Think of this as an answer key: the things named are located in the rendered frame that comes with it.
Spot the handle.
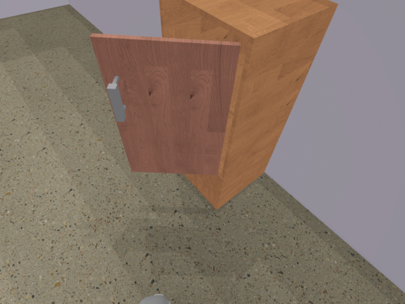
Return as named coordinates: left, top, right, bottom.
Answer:
left=107, top=76, right=127, bottom=122

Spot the cupboard door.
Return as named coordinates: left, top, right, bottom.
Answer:
left=90, top=33, right=240, bottom=175

